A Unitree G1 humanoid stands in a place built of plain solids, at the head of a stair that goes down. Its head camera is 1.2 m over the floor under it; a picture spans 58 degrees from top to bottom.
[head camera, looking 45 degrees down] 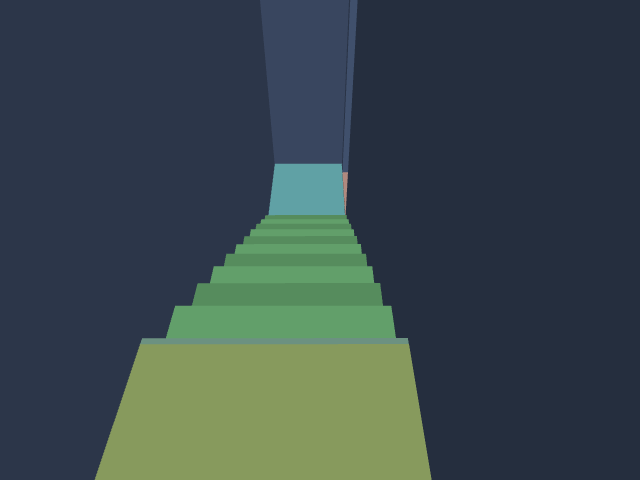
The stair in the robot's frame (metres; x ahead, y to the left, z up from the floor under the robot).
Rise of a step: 0.18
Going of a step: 0.26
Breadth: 0.85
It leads straight ahead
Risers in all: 11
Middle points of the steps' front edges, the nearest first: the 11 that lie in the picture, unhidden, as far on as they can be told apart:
0.76 0.14 0.00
1.02 0.14 -0.18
1.28 0.14 -0.36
1.54 0.14 -0.54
1.81 0.15 -0.72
2.07 0.15 -0.90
2.33 0.15 -1.08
2.59 0.15 -1.27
2.85 0.15 -1.45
3.12 0.15 -1.63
3.38 0.15 -1.81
